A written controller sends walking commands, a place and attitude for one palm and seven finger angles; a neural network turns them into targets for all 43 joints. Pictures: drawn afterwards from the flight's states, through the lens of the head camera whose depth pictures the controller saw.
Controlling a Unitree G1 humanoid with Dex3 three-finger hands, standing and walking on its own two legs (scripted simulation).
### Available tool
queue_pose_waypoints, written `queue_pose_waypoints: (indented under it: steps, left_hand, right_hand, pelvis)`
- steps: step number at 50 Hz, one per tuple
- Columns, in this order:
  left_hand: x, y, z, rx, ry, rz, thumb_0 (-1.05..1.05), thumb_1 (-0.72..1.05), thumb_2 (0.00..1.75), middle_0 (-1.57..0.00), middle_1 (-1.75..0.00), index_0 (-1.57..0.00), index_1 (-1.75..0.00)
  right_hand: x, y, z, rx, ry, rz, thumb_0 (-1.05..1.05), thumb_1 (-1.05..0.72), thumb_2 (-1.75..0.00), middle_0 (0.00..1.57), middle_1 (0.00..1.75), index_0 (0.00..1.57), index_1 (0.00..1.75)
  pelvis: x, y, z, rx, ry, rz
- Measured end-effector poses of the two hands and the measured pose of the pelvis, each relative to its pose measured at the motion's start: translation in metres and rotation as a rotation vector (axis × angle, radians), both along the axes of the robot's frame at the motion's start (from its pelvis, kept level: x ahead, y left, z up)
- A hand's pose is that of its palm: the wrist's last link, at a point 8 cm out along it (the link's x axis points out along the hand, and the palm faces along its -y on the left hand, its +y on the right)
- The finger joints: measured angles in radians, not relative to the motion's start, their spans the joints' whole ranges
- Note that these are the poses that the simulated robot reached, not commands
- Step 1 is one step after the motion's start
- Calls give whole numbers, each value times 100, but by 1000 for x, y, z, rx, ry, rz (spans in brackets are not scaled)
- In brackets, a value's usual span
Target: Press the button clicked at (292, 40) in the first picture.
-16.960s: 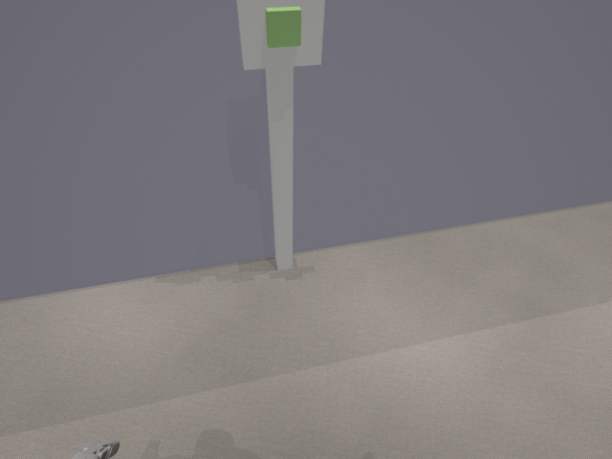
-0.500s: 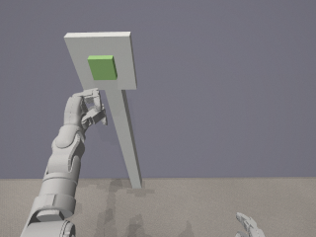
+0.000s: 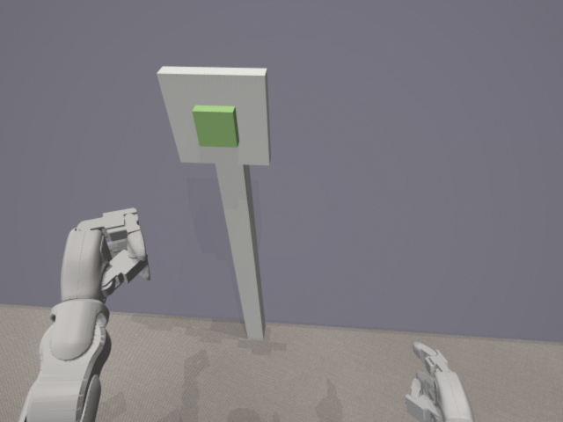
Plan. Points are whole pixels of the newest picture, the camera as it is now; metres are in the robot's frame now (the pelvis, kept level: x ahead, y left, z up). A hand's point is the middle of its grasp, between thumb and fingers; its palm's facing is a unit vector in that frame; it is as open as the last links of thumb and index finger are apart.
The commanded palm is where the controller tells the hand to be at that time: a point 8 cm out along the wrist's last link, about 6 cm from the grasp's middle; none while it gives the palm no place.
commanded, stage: draw the hand back to the body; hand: left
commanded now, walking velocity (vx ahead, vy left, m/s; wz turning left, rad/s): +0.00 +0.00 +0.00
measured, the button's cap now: (217, 125) +0.55 +0.18 +0.16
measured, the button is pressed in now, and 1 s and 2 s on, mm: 0 0 0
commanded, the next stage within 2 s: step back with the hand held close in 0.74 s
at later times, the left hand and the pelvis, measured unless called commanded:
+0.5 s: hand (71, 303) +0.18 +0.25 +0.16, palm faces +0.43 -0.82 -0.38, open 3.1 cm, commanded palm +0.14 +0.29 +0.17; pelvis +0.01 +0.01 +0.00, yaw +0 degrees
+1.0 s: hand (67, 301) +0.18 +0.25 +0.16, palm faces +0.42 -0.81 -0.41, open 3.1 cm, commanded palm +0.13 +0.29 +0.17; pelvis +0.00 +0.01 +0.00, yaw +0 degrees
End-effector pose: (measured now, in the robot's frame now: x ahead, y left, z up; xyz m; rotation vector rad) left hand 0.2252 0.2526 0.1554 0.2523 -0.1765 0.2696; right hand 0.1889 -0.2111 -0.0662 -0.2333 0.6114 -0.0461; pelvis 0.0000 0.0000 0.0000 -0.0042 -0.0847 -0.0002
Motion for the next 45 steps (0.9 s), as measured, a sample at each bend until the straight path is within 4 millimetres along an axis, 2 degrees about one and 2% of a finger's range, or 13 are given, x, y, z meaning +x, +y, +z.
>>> queue_pose_waypoints:
  steps: [14,27,36,45]
  left_hand:
    - [-44,19,12,98,-15,89,1,89,90,-130,-150,-130,-150]
    - [-89,36,20,180,3,177,1,89,90,-130,-150,-131,-150]
    - [-90,34,19,158,-18,185,1,89,90,-130,-150,-131,-150]
    - [-87,32,22,171,-26,167,1,89,90,-130,-150,-131,-150]
  right_hand:
    - [-7,11,-12,15,69,3,1,-90,-90,20,30,21,30]
    - [-3,8,-7,3,26,-3,1,-90,-90,20,30,21,30]
    - [0,12,-3,-1,-2,15,1,-90,-90,20,30,21,30]
    - [-7,11,-4,9,7,5,1,-90,-90,20,30,21,30]
  pelvis:
    - [8,8,1,-3,-17,-2]
    - [9,10,0,-8,-21,0]
    - [5,8,0,-8,-26,6]
    - [3,6,0,-11,-22,2]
